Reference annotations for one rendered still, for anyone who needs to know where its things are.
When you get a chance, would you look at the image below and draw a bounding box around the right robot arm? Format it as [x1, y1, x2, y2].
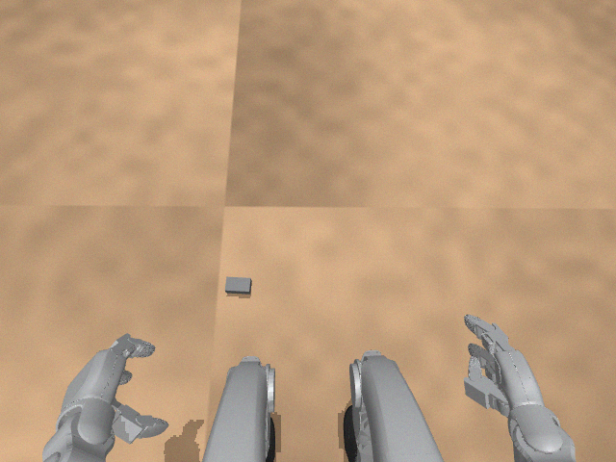
[508, 404, 577, 462]

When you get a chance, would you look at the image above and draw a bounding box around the small box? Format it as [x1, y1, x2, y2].
[225, 277, 252, 295]

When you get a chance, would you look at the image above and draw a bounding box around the left robot hand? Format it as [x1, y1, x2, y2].
[61, 333, 168, 444]

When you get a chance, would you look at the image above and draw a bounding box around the right robot hand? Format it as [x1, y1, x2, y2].
[464, 315, 545, 419]

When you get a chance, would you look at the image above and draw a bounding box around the left robot arm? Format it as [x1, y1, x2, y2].
[42, 398, 116, 462]

